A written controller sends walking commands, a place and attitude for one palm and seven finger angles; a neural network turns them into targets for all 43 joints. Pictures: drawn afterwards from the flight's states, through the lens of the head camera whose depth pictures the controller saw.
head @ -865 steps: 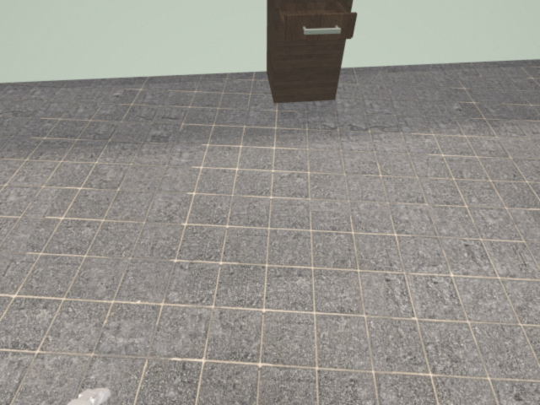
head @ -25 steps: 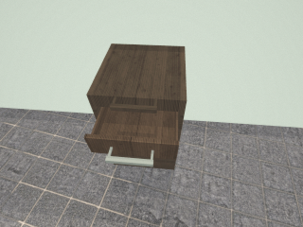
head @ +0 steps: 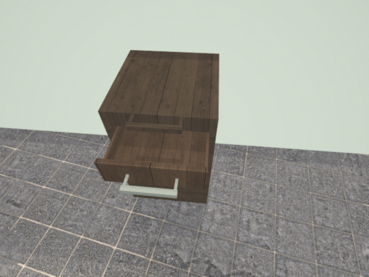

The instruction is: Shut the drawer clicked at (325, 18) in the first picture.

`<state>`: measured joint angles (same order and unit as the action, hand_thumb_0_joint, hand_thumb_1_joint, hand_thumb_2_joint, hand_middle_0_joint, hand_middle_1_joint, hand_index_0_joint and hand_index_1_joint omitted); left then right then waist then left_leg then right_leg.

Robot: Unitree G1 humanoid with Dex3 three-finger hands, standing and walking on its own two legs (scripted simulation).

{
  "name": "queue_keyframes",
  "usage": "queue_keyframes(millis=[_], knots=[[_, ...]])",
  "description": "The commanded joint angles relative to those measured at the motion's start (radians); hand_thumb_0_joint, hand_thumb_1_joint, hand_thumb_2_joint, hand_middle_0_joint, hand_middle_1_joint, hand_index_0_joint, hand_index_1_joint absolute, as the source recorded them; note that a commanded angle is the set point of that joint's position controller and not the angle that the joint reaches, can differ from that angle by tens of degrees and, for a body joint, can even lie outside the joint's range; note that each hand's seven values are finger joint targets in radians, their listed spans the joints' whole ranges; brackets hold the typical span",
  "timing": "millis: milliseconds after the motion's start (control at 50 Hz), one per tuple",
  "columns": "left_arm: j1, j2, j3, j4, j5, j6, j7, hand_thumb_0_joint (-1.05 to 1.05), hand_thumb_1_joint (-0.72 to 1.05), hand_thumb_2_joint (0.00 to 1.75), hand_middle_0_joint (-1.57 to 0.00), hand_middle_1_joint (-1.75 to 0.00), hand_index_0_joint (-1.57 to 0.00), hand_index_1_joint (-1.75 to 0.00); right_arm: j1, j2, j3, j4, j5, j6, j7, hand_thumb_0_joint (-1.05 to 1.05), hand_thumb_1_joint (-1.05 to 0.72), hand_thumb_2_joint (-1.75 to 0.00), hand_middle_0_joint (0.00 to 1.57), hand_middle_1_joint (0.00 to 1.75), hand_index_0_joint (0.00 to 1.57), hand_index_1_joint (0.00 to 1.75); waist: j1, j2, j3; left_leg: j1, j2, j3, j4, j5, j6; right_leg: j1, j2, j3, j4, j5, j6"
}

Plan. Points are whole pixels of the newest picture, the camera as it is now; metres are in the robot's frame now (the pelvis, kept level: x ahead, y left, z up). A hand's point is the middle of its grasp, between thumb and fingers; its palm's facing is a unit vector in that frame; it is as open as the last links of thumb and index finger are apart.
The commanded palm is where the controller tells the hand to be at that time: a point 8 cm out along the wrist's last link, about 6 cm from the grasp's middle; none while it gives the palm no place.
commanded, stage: come to a stop and stand still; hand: left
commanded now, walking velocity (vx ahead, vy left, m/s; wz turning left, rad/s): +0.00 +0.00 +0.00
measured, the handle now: (150, 185) +0.43 +0.15 -0.22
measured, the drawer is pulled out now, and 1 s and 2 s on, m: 0.17 0.17 0.17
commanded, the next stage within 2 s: look again from close up in 1.06 s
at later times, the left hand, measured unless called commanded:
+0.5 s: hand out of the picture -0.01 +0.22 -0.18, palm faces +0.03 -0.98 -0.20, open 7.4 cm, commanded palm none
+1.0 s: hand out of the picture -0.03 +0.21 -0.18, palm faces +0.02 -0.99 -0.14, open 7.4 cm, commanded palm none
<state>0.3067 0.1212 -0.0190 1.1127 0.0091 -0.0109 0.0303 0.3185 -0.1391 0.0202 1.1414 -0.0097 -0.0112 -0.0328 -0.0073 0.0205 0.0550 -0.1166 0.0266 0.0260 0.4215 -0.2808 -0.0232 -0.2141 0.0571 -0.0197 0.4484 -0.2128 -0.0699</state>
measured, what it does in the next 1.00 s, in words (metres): shifts its weight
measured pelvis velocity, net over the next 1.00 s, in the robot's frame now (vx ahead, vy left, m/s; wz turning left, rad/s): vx -0.01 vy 0.07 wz -0.01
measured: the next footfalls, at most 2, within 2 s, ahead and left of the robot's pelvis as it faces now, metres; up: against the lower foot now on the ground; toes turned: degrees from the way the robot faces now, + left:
none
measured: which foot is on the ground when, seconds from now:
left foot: down 0.00-1.00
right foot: down 0.00-1.00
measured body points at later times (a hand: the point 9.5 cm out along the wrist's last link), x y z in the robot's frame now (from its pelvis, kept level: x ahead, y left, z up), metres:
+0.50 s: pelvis -0.02 +0.05 +0.00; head -0.04 +0.04 +0.44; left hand -0.01 +0.27 -0.16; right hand -0.01 -0.18 -0.16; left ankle -0.02 +0.13 -0.74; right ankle +0.02 -0.07 -0.74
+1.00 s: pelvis -0.01 +0.07 +0.00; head +0.00 +0.07 +0.45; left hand -0.03 +0.26 -0.16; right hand -0.02 -0.14 -0.16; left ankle -0.02 +0.13 -0.74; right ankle +0.02 -0.07 -0.74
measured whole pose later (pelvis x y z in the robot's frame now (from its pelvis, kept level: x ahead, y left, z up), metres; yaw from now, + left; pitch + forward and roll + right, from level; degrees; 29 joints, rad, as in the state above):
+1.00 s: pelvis -0.01 +0.07 +0.00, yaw +0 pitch -2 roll +0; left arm 0.35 0.09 -0.02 1.12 0.01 -0.01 0.04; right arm 0.33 -0.13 0.03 1.10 -0.01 -0.02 -0.03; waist 0.00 0.00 0.03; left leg -0.14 -0.06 0.08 0.44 -0.27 0.08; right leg -0.22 -0.03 0.02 0.47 -0.21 0.03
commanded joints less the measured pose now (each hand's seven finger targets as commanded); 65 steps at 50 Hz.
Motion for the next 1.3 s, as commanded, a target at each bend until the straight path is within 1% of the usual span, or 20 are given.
queue_keyframes(millis=[0,140,160,180,200,220,260,280,300,320,340,360,380,440,480,540,900,1020,1220,1280], knots=[[0.060,0.120,0.025,-0.039,0.002,-0.020,0.011,0.00,0.90,0.90,-0.20,-0.30,-0.20,-0.30,0.117,-0.052,-0.009,-0.006,-0.002,-0.004,0.002,0.00,-0.90,-0.90,0.20,0.30,0.20,0.30,-0.003,-0.044,0.060,-0.062,0.031,-0.027,-0.049,0.036,0.037,-0.028,-0.170,0.198,-0.175,-0.041,-0.013],[0.073,0.098,0.019,-0.033,0.000,-0.020,0.011,0.00,0.90,0.90,-0.20,-0.30,-0.20,-0.30,0.132,-0.047,-0.006,-0.003,0.001,-0.016,-0.002,0.00,-0.90,-0.90,0.20,0.30,0.20,0.30,0.000,-0.042,0.034,-0.056,0.049,-0.037,-0.069,0.091,0.042,0.006,-0.154,0.161,-0.134,0.050,-0.006],[0.171,0.157,0.046,0.010,0.006,-0.051,0.049,0.00,0.90,0.90,-0.20,-0.30,-0.20,-0.30,-0.050,-0.101,-0.032,-0.071,0.008,-0.025,0.003,0.00,-0.90,-0.90,0.20,0.30,0.20,0.30,0.072,-0.090,0.001,-0.164,0.043,0.026,0.171,-0.013,0.005,0.100,-0.235,0.239,-0.103,0.680,0.108],[0.160,0.223,0.054,-0.015,0.009,-0.064,0.048,0.00,0.90,0.90,-0.20,-0.30,-0.20,-0.30,0.014,-0.095,-0.022,-0.131,0.018,-0.022,0.001,0.00,-0.90,-0.90,0.20,0.30,0.20,0.30,0.008,-0.104,-0.129,-0.214,0.005,-0.003,0.200,-0.086,0.006,0.294,-0.317,0.255,-0.021,1.129,0.074],[0.147,0.176,0.047,-0.043,0.004,-0.056,0.045,0.00,0.90,0.90,-0.20,-0.30,-0.20,-0.30,0.073,-0.048,-0.025,-0.133,0.012,-0.019,-0.002,0.00,-0.90,-0.90,0.20,0.30,0.20,0.30,-0.009,-0.119,-0.234,-0.202,0.019,-0.015,0.215,-0.138,0.024,0.327,-0.336,0.241,0.022,1.047,0.023],[0.108,0.146,0.035,-0.055,0.003,-0.050,0.038,0.00,0.90,0.90,-0.20,-0.30,-0.20,-0.30,0.073,-0.042,-0.026,-0.130,0.011,-0.014,-0.002,0.00,-0.90,-0.90,0.20,0.30,0.20,0.30,-0.019,-0.084,-0.245,-0.157,0.006,-0.008,0.170,-0.112,0.024,0.290,-0.307,0.197,0.035,0.941,-0.039],[0.045,0.133,0.025,-0.066,-0.002,-0.036,0.026,0.00,0.90,0.90,-0.20,-0.30,-0.20,-0.30,0.092,-0.043,-0.029,-0.107,0.004,0.002,0.000,0.00,-0.90,-0.90,0.20,0.30,0.20,0.30,-0.039,-0.051,-0.100,-0.044,0.006,-0.006,0.067,-0.029,0.022,0.026,-0.243,0.177,-0.055,0.303,-0.035],[0.021,0.122,0.024,-0.068,0.001,-0.027,0.023,0.00,0.90,0.90,-0.20,-0.30,-0.20,-0.30,0.097,-0.042,-0.028,-0.105,-0.002,0.003,0.004,0.00,-0.90,-0.90,0.20,0.30,0.20,0.30,-0.039,-0.016,-0.013,-0.047,0.029,-0.020,0.030,0.000,0.027,-0.071,-0.204,0.161,-0.079,0.064,-0.023],[0.020,0.110,0.023,-0.072,-0.001,-0.023,0.021,0.00,0.90,0.90,-0.20,-0.30,-0.20,-0.30,0.106,-0.067,-0.028,-0.110,-0.007,0.005,0.006,0.00,-0.90,-0.90,0.20,0.30,0.20,0.30,-0.033,-0.018,0.051,-0.104,0.065,-0.052,0.003,-0.015,0.041,-0.111,-0.168,0.152,-0.106,-0.103,-0.004],[0.020,0.108,0.027,-0.079,0.004,-0.018,0.021,0.00,0.90,0.90,-0.20,-0.30,-0.20,-0.30,0.092,-0.081,-0.030,-0.125,-0.010,0.009,0.012,0.00,-0.90,-0.90,0.20,0.30,0.20,0.30,-0.025,-0.046,0.103,-0.165,0.071,-0.071,-0.015,-0.079,0.046,-0.142,-0.154,0.150,-0.134,-0.230,0.001],[0.024,0.114,0.028,-0.083,0.009,-0.012,0.018,0.00,0.90,0.90,-0.20,-0.30,-0.20,-0.30,0.079,-0.088,-0.031,-0.134,-0.011,0.008,0.016,0.00,-0.90,-0.90,0.20,0.30,0.20,0.30,-0.020,-0.007,0.122,-0.195,0.057,-0.089,-0.043,-0.125,0.051,-0.150,-0.148,0.155,-0.123,-0.271,0.006],[0.038,0.114,0.030,-0.084,0.010,-0.011,0.016,0.00,0.90,0.90,-0.20,-0.30,-0.20,-0.30,0.076,-0.093,-0.033,-0.138,-0.014,0.007,0.017,0.00,-0.90,-0.90,0.20,0.30,0.20,0.30,-0.016,0.000,0.126,-0.213,0.059,-0.097,-0.064,-0.150,0.057,-0.147,-0.137,0.152,-0.109,-0.267,0.009],[0.045,0.115,0.029,-0.085,0.011,-0.009,0.015,0.00,0.90,0.90,-0.20,-0.30,-0.20,-0.30,0.081,-0.094,-0.035,-0.139,-0.015,0.003,0.017,0.00,-0.90,-0.90,0.20,0.30,0.20,0.30,-0.014,0.048,0.118,-0.222,0.069,-0.108,-0.095,-0.168,0.061,-0.136,-0.131,0.137,-0.086,-0.229,0.011],[0.070,0.099,0.028,-0.089,0.013,-0.005,0.010,0.00,0.90,0.90,-0.20,-0.30,-0.20,-0.30,0.067,-0.122,-0.037,-0.158,-0.015,-0.002,0.016,0.00,-0.90,-0.90,0.20,0.30,0.20,0.30,0.002,-0.010,0.095,-0.278,0.088,-0.149,-0.159,-0.255,0.075,-0.064,-0.107,0.091,-0.031,-0.156,0.027],[0.080,0.093,0.026,-0.093,0.015,-0.003,0.008,0.00,0.90,0.90,-0.20,-0.30,-0.20,-0.30,0.056,-0.127,-0.037,-0.163,-0.013,-0.006,0.016,0.00,-0.90,-0.90,0.20,0.30,0.20,0.30,0.008,0.023,0.087,-0.288,0.096,-0.161,-0.192,-0.262,0.079,-0.040,-0.105,0.072,-0.009,-0.105,0.029],[0.094,0.089,0.022,-0.092,0.016,-0.005,0.006,0.00,0.90,0.90,-0.20,-0.30,-0.20,-0.30,0.045,-0.134,-0.035,-0.166,-0.010,-0.009,0.017,0.00,-0.90,-0.90,0.20,0.30,0.20,0.30,0.015,-0.001,0.076,-0.289,0.094,-0.166,-0.197,-0.255,0.082,-0.010,-0.109,0.067,-0.002,-0.062,0.034],[0.111,0.061,0.011,-0.027,0.006,-0.018,0.015,0.00,0.90,0.90,-0.20,-0.30,-0.20,-0.30,0.087,-0.094,-0.018,-0.071,0.003,-0.027,0.001,0.00,-0.90,-0.90,0.20,0.30,0.20,0.30,0.001,-0.035,0.010,-0.072,0.073,-0.090,-0.098,0.187,0.074,-0.001,-0.146,0.091,-0.026,0.130,0.038],[0.106,0.056,0.012,-0.021,0.007,-0.015,0.016,0.00,0.90,0.90,-0.20,-0.30,-0.20,-0.30,0.078,-0.085,-0.018,-0.058,0.003,-0.023,0.000,0.00,-0.90,-0.90,0.20,0.30,0.20,0.30,0.001,-0.031,0.041,-0.089,0.071,-0.088,-0.106,0.136,0.071,-0.008,-0.144,0.098,-0.036,0.109,0.036],[0.105,0.055,0.013,-0.023,0.005,-0.014,0.017,0.00,0.90,0.90,-0.20,-0.30,-0.20,-0.30,0.077,-0.083,-0.017,-0.045,0.002,-0.027,-0.003,0.00,-0.90,-0.90,0.20,0.30,0.20,0.30,0.004,-0.025,0.024,-0.052,0.075,-0.079,-0.102,0.220,0.073,0.008,-0.146,0.094,-0.031,0.153,0.039],[0.099,0.064,0.012,-0.026,0.005,-0.015,0.017,0.00,0.90,0.90,-0.20,-0.30,-0.20,-0.30,0.075,-0.083,-0.018,-0.042,0.004,-0.024,-0.001,0.00,-0.90,-0.90,0.20,0.30,0.20,0.30,0.001,-0.044,0.037,-0.056,0.075,-0.076,-0.105,0.187,0.072,0.002,-0.145,0.100,-0.041,0.145,0.036]])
